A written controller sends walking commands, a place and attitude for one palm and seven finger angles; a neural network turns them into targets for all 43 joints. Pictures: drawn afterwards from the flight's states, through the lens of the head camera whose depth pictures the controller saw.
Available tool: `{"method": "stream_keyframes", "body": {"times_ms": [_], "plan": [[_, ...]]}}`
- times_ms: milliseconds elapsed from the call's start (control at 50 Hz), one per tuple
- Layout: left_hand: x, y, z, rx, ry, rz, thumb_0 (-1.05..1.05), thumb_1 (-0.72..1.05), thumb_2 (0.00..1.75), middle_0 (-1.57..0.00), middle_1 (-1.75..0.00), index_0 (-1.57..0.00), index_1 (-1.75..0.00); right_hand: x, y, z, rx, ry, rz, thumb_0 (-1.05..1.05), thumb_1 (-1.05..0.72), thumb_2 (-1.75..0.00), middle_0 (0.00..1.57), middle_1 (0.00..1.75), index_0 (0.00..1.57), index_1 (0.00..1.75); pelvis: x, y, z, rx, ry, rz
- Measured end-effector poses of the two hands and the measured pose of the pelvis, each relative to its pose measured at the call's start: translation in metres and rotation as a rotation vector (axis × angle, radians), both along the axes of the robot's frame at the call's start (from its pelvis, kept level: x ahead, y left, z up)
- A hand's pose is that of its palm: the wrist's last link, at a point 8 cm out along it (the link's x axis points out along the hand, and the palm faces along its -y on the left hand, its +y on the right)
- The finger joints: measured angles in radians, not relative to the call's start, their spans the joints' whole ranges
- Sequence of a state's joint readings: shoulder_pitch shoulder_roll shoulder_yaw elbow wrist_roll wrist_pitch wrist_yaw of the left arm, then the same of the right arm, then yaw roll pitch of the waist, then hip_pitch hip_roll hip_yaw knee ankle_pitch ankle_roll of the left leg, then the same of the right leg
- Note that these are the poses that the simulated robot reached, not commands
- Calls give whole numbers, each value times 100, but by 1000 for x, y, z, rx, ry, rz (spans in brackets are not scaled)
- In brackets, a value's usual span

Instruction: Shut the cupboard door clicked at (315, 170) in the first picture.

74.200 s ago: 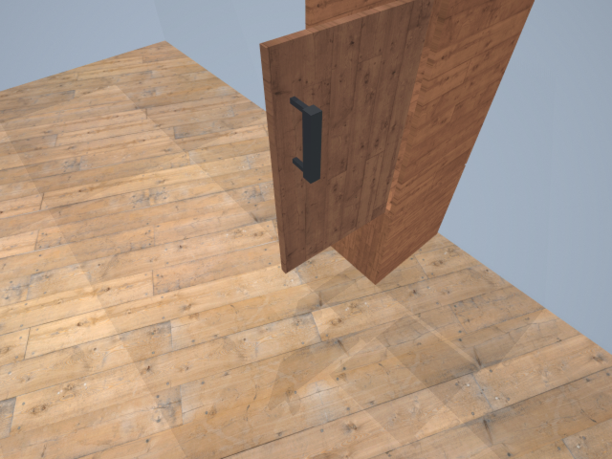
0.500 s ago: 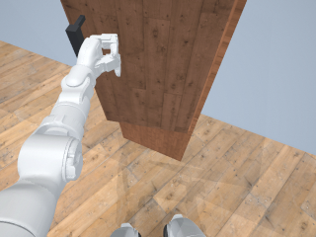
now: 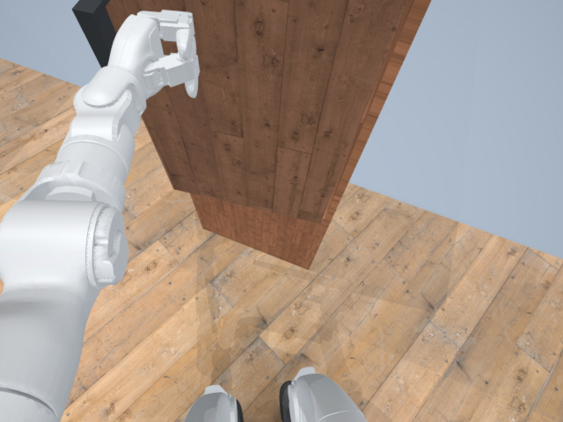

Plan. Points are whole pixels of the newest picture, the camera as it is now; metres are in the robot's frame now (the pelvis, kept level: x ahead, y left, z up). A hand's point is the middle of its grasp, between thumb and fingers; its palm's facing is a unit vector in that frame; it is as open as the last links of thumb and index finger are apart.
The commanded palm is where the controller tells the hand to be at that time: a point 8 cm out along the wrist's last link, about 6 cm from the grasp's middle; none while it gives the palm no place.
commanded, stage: push the door shut along its arc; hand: left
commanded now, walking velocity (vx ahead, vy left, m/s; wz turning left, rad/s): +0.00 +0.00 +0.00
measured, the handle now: (121, 50) +0.59 +0.13 +0.13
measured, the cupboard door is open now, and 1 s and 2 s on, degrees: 8 0 0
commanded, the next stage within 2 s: pull the fist back off the door in 0.24 s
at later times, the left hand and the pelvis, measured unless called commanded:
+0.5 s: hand (214, 45) +0.58 +0.01 +0.14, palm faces -0.03 -1.00 +0.09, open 3.0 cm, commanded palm +0.56 +0.04 +0.14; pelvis +0.00 +0.00 -0.01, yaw +0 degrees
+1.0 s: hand (220, 79) +0.53 +0.01 +0.13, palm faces +0.00 -1.00 -0.01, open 3.1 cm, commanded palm +0.49 +0.06 +0.14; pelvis +0.02 -0.01 +0.01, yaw -2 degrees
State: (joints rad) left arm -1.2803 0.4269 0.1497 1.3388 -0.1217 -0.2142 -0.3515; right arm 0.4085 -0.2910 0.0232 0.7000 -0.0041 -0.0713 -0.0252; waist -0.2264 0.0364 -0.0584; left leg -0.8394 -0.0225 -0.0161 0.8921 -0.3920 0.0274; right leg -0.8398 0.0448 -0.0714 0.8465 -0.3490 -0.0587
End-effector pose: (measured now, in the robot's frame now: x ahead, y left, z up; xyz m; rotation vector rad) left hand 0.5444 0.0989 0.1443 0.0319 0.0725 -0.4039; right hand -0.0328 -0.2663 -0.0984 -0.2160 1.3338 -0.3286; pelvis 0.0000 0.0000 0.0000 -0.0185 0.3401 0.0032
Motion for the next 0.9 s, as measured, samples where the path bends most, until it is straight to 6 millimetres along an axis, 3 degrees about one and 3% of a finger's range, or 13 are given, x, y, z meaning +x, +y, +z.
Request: {"method": "stream_keyframes", "body": {"times_ms": [360, 460, 560, 640, 740, 900], "plan": [[12, -23, 3, 0, 2, -49, 2, 99, 103, -130, -150, -130, -150, 0, 0, -9, -13, 15, 11, 0, -91, -90, 21, 30, 20, 30, -3, -1, -9, -3, 35, 14], [16, -33, -3, -111, 38, 247, 1, 87, 99, -130, -150, -130, -150, -6, 9, -12, 36, 29, 42, 0, -91, -90, 20, 30, 20, 30, -1, -1, -12, -10, 69, 11], [6, -42, -3, -24, -76, 456, 1, 81, 98, -129, -150, -130, -150, -14, 22, -20, 119, 40, 69, 0, -91, -90, 20, 30, 20, 30, -1, -2, -17, -5, 84, 5], [3, -50, -2, 42, -108, 434, 1, 87, 98, -129, -150, -130, -150, -23, 30, -21, 155, 43, 12, 0, -91, -90, 20, 30, 20, 30, -2, -3, -14, 4, 63, -10], [-4, -55, -3, -4, -29, 401, 1, 90, 94, -130, -150, -130, -150, -30, 34, -13, 172, 44, -34, 0, -91, -90, 20, 30, 20, 30, 2, -4, -1, 13, 23, -34], [-22, -46, 1, -22, -98, 411, 2, 90, 91, -130, -150, -130, -150, -18, 20, -2, 156, 15, -30, 0, -91, -90, 20, 30, 20, 30, 12, -6, 10, 19, -24, -50]]}}
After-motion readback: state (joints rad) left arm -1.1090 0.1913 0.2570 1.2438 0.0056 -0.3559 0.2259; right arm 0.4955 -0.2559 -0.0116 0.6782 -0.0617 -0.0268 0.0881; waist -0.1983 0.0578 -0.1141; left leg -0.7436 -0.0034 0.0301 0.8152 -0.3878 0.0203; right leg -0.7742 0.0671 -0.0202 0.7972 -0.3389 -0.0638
